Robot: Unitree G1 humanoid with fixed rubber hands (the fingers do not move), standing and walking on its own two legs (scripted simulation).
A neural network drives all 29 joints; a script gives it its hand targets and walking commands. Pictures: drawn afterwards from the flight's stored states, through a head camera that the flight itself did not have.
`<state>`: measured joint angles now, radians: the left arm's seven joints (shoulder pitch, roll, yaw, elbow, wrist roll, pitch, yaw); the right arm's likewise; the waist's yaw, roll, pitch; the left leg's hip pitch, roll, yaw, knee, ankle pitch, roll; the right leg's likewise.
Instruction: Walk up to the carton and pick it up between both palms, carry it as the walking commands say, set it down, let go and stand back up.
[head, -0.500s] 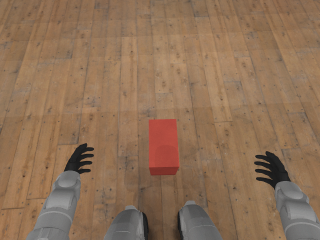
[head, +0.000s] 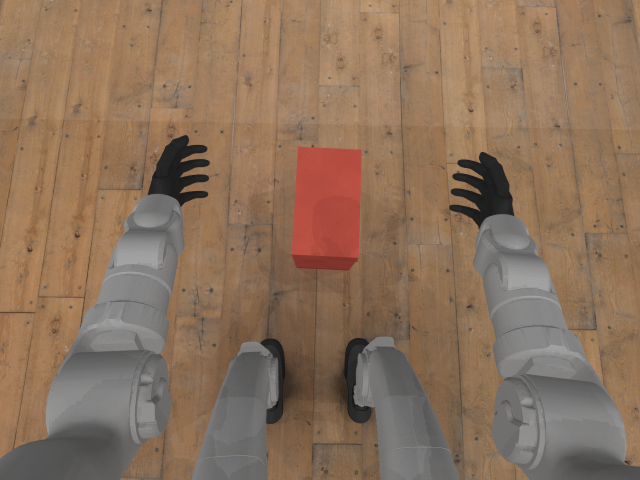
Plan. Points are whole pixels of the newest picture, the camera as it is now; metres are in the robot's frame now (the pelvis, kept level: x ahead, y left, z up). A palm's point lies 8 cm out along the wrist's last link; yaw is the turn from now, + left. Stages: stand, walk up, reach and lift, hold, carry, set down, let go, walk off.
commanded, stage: reach and lift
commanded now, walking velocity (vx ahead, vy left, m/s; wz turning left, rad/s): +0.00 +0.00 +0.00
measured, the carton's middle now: (325, 214) +0.52 -0.03 -0.56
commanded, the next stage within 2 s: none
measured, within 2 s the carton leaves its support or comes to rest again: neither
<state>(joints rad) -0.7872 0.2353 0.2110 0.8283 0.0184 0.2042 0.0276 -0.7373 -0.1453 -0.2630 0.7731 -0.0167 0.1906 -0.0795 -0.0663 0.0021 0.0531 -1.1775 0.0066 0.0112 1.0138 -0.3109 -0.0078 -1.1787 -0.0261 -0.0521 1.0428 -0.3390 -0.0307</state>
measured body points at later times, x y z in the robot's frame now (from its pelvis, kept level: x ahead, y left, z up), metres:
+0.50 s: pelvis +0.01 +0.01 -0.02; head +0.32 +0.01 +0.30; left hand +0.54 +0.13 -0.14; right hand +0.51 -0.19 -0.14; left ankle +0.08 +0.13 -0.65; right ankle +0.07 -0.10 -0.65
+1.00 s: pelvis -0.01 +0.00 -0.12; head +0.33 -0.01 +0.17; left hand +0.53 +0.13 -0.27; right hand +0.51 -0.19 -0.27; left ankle +0.08 +0.13 -0.65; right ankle +0.07 -0.10 -0.65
